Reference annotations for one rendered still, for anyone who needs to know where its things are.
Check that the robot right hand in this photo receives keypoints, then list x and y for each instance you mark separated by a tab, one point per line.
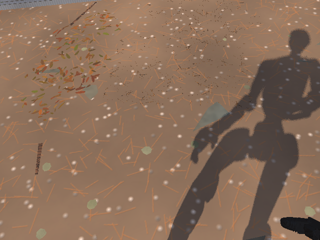
308	226

